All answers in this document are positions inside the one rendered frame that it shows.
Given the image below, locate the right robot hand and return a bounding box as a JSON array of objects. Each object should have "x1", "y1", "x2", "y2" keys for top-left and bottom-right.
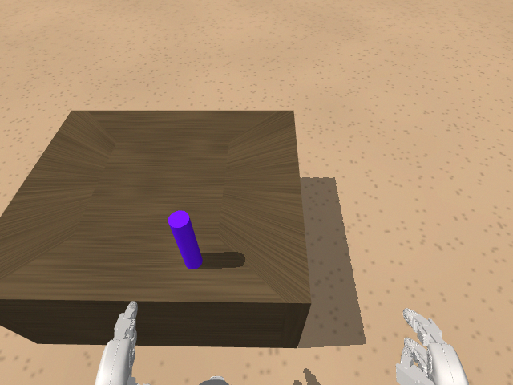
[{"x1": 396, "y1": 308, "x2": 469, "y2": 385}]

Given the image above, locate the can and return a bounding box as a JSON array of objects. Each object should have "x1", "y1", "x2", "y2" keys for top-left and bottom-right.
[{"x1": 168, "y1": 210, "x2": 203, "y2": 270}]

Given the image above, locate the left robot hand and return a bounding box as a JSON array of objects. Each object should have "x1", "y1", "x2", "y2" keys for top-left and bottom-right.
[{"x1": 95, "y1": 301, "x2": 151, "y2": 385}]

